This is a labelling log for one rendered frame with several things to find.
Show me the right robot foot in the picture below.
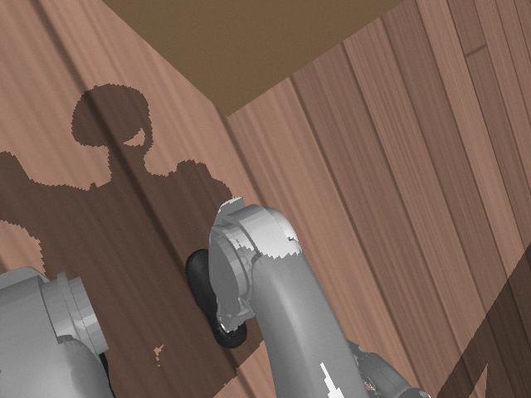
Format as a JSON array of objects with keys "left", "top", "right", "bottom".
[{"left": 185, "top": 249, "right": 247, "bottom": 348}]

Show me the left robot foot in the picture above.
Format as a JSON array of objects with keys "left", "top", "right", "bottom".
[{"left": 99, "top": 352, "right": 116, "bottom": 398}]

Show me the right robot hand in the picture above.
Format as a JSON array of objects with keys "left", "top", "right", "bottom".
[{"left": 347, "top": 340, "right": 412, "bottom": 398}]

